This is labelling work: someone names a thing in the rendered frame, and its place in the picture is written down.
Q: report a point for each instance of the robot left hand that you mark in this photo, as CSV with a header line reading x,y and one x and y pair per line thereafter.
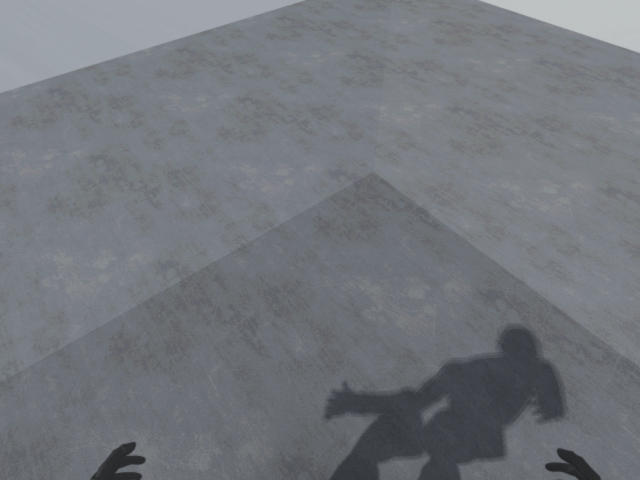
x,y
118,459

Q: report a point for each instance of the robot right hand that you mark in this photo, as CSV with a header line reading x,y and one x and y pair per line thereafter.
x,y
577,466

